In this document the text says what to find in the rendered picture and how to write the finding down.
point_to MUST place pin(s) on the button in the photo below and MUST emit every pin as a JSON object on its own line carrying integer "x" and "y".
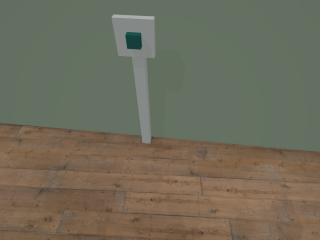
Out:
{"x": 133, "y": 40}

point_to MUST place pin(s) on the panel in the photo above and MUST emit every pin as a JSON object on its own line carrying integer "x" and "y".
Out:
{"x": 146, "y": 26}

